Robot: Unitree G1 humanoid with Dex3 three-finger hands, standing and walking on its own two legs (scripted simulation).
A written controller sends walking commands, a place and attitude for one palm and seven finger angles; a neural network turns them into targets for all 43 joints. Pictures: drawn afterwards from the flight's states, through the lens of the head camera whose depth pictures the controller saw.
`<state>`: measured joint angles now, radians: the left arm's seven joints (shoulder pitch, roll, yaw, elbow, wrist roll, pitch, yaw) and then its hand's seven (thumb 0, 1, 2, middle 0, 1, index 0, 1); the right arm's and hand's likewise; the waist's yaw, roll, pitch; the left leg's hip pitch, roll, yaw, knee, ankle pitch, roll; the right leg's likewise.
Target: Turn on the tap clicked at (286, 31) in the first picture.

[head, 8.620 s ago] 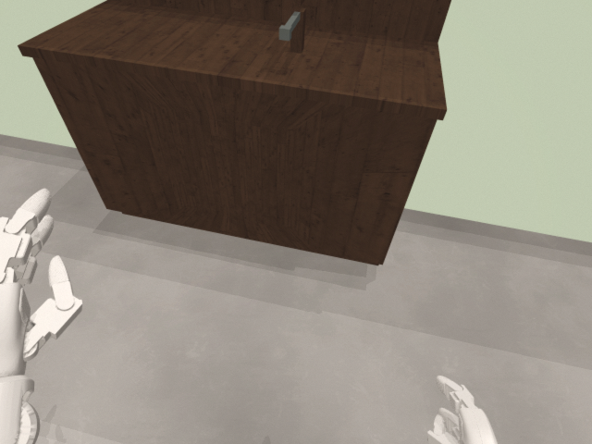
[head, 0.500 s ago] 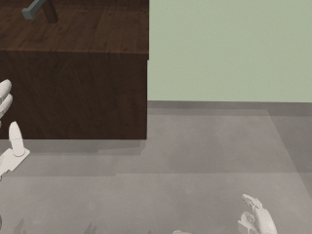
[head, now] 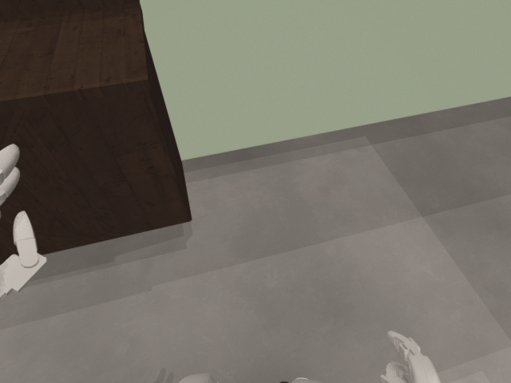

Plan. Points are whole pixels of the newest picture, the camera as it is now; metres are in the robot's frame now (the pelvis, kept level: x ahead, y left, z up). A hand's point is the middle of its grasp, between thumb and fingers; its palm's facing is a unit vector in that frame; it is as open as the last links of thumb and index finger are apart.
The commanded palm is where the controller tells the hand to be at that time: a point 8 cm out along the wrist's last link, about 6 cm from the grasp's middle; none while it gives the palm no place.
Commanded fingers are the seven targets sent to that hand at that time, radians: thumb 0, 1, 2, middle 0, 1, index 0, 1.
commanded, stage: take the last steps up to it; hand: left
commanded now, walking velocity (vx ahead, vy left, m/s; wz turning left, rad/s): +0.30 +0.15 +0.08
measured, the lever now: out of the picture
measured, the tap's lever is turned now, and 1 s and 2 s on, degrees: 0 0 0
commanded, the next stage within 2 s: come to a stop and stand still in 1.68 s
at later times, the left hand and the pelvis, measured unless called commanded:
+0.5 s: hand (27, 272) +0.20 +0.24 +0.17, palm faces +0.40 -0.79 -0.47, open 7.4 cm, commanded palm +0.15 +0.29 +0.18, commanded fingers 0.00 0.90 0.90 -0.20 -0.30 -0.20 -0.30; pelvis +0.00 +0.00 +0.01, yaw +3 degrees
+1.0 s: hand (15, 189) +0.30 +0.30 +0.18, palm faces +0.40 -0.76 -0.51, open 7.4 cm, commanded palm +0.24 +0.35 +0.18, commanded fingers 0.00 0.90 0.90 -0.20 -0.30 -0.20 -0.30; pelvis +0.09 +0.06 -0.01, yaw +2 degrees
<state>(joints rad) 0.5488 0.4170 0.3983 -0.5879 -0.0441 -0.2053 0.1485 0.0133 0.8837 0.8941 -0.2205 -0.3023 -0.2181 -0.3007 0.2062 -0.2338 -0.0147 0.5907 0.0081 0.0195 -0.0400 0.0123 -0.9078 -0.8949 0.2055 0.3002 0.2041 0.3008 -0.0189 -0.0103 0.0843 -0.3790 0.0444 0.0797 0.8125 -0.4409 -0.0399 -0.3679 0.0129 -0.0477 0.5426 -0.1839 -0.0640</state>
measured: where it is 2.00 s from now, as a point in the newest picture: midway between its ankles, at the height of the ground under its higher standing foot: (200, 358)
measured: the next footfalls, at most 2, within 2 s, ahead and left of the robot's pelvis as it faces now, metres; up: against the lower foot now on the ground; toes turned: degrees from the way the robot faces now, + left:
left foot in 0.06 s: +0.04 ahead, +0.13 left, +0.00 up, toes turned +5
left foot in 0.66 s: +0.11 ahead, +0.18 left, +0.00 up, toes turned +12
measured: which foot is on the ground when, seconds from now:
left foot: up 0.00-0.04, down 0.06-0.28, up 0.30-0.64, down 0.66-0.96, up 0.98-1.00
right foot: down 0.00-0.66, up 0.68-0.94, down 0.96-1.00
